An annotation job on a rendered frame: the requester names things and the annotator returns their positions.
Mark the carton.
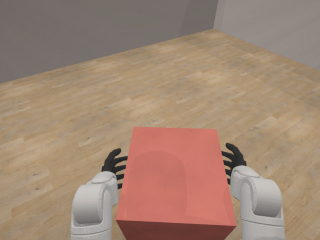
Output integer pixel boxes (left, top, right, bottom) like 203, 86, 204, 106
115, 126, 237, 240

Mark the robot left hand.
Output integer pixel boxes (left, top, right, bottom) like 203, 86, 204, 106
101, 148, 128, 189

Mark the robot left forearm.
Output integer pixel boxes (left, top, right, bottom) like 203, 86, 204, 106
70, 171, 119, 240

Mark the robot right hand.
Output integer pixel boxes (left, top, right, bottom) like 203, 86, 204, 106
221, 143, 247, 185

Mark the robot right forearm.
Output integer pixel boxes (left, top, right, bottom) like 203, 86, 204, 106
230, 165, 286, 240

